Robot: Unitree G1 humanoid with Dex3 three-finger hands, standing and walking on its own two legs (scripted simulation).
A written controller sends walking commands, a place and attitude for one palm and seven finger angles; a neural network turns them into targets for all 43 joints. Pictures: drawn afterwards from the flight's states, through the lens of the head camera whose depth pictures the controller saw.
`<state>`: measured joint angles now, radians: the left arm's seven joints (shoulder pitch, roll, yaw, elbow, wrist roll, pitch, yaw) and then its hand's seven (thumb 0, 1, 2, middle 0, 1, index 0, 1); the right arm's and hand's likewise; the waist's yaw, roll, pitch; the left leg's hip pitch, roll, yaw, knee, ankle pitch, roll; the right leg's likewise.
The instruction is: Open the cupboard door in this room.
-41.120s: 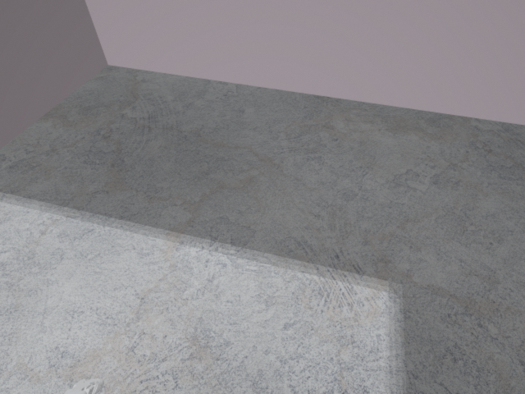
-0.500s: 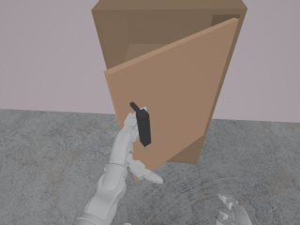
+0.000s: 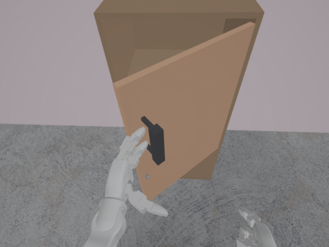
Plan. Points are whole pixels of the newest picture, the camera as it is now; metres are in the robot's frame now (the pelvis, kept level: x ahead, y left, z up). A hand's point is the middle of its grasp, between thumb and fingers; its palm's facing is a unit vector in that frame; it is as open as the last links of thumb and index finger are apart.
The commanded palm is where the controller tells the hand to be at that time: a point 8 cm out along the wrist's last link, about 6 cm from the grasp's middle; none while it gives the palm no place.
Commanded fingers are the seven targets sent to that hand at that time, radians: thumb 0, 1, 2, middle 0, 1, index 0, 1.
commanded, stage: slide the hand sideways off the handle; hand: left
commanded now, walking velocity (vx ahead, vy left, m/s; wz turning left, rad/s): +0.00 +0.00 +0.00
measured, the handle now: (152, 140) +0.35 +0.05 +0.08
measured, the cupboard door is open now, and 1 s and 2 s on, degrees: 42 42 42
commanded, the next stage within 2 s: draw the hand back to the body in 0.52 s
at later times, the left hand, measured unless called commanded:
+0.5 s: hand (119, 191) +0.23 +0.11 +0.07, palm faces -0.05 -1.00 -0.03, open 16.3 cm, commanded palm +0.20 +0.17 +0.08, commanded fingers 0.00 -0.50 0.30 -0.15 -0.30 -0.15 -0.30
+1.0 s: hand (91, 194) +0.21 +0.15 +0.11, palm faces -0.03 -1.00 -0.07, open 16.3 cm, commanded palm +0.18 +0.21 +0.12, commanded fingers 0.00 -0.50 0.30 -0.15 -0.30 -0.15 -0.30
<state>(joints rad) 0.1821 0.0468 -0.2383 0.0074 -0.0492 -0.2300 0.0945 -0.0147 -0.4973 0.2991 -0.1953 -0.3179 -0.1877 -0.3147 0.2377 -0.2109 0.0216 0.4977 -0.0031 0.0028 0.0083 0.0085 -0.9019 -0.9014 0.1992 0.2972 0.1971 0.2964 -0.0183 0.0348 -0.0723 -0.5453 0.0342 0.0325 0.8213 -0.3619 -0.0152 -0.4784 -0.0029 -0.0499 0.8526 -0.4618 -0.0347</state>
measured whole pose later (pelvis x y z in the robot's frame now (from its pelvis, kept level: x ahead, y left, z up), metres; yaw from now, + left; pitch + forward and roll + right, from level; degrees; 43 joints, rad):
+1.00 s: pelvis +0.01 +0.00 +0.00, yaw +1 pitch +4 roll +0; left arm 0.48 0.21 0.03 -0.32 -0.22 -0.15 -0.15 -0.01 -0.50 0.30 -0.15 -0.30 -0.16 -0.30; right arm 0.27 -0.23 0.04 0.48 0.03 -0.12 -0.05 0.01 -0.90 -0.90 0.20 0.30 0.20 0.30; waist 0.01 0.06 -0.10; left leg -0.53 0.03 0.00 0.85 -0.39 -0.01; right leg -0.44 0.00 -0.08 0.84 -0.48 -0.03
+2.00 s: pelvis +0.03 +0.02 +0.04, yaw +0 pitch -3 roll +0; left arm 0.46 0.34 0.32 -0.38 -0.06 -0.05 0.12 0.01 0.83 0.87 -0.21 -0.30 -0.21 -0.30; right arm 0.18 -0.23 0.02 0.63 0.00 -0.08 -0.07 0.01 -0.90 -0.90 0.20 0.30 0.20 0.30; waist 0.07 0.04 0.02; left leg -0.12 0.01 0.05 0.41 -0.23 0.01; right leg -0.03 -0.01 -0.03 0.37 -0.27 0.00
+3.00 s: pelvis -0.07 +0.05 +0.03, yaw +1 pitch -1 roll -2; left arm 0.55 0.44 0.43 -0.50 -0.02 -0.18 0.15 0.01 0.89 0.90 -0.21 -0.30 -0.22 -0.30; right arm 0.23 -0.22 0.00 0.55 0.01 -0.05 -0.09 0.01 -0.90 -0.90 0.20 0.30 0.20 0.30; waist -0.01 0.02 0.06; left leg -0.40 0.00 0.04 0.54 -0.14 0.06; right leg -0.28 0.03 0.01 0.57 -0.25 0.02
